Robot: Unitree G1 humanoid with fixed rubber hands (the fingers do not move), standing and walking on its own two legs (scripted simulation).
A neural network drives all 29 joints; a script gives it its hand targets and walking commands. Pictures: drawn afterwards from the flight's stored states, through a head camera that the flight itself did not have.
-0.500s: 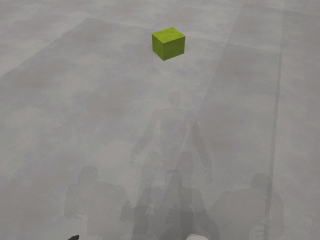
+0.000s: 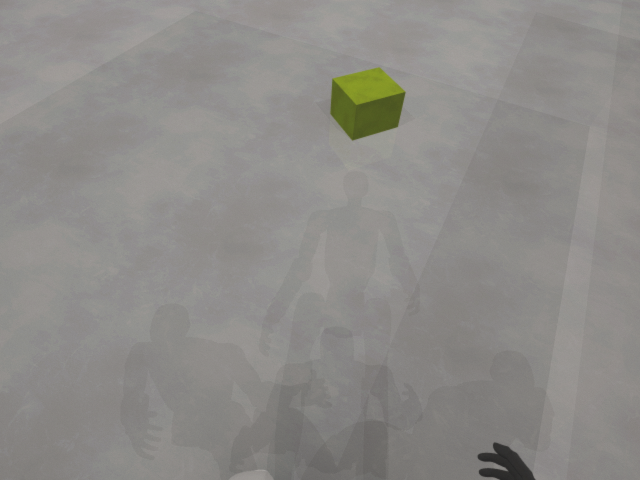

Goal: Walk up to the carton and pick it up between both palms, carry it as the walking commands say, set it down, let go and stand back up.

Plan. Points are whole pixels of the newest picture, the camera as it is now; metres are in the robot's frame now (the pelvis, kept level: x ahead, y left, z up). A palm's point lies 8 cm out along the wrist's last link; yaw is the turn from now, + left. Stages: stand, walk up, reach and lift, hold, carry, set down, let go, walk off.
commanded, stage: walk up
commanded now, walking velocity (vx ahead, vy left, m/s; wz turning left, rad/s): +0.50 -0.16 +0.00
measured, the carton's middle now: (366, 103) +1.83 -0.10 -0.66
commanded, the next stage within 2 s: none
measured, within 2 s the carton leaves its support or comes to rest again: neither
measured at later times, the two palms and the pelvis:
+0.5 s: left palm (219, 359) +0.29 +0.18 -0.11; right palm (546, 383) +0.30 -0.32 -0.13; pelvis +0.22 -0.07 +0.01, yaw +0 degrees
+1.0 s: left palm (207, 237) +0.52 +0.26 -0.13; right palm (498, 288) +0.44 -0.26 -0.10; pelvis +0.46 +0.00 +0.01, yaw -1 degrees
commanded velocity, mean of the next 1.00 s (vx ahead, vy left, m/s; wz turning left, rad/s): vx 0.50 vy -0.05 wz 0.00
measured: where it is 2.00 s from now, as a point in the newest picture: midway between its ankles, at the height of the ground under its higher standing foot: (347, 273)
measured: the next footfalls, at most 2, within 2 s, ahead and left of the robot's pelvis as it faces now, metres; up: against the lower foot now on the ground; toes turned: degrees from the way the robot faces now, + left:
right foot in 0.30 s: +0.27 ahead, -0.17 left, +0.00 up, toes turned -2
left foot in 0.76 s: +0.50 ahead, +0.10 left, +0.00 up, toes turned +6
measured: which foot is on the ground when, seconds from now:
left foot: down 0.00-0.32, up 0.34-0.74, down 0.76-1.00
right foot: up 0.00-0.28, down 0.30-0.76, up 0.78-1.00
